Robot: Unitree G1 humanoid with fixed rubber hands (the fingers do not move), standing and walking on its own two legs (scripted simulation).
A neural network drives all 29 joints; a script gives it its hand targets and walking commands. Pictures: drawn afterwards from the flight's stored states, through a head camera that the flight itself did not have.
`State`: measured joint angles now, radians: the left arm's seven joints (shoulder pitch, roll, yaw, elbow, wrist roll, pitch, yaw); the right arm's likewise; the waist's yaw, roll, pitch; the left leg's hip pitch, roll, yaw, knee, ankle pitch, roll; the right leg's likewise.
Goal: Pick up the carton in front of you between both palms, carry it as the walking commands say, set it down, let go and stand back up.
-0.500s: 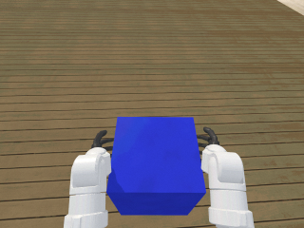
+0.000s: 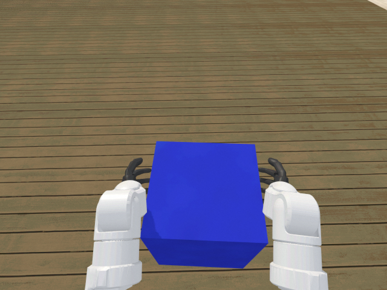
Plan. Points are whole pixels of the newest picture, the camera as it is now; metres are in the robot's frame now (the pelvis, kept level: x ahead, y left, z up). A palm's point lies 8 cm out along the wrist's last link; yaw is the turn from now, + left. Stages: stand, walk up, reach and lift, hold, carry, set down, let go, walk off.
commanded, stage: carry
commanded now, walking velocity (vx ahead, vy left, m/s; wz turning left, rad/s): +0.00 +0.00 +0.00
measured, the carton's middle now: (202, 209) +0.32 -0.01 -0.02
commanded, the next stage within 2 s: hold in 1.90 s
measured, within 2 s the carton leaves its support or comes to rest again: neither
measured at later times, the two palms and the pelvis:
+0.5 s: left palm (115, 192) +0.31 +0.17 +0.07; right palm (256, 186) +0.31 -0.11 +0.08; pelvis +0.02 +0.02 +0.00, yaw +1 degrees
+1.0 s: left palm (113, 229) +0.25 +0.17 +0.02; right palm (259, 220) +0.27 -0.12 +0.02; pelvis -0.02 +0.02 -0.01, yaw +2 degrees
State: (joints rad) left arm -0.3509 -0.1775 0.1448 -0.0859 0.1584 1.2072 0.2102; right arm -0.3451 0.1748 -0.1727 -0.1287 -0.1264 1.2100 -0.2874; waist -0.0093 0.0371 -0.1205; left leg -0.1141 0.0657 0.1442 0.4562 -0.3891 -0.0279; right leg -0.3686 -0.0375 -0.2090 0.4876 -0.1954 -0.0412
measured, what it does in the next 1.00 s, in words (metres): stands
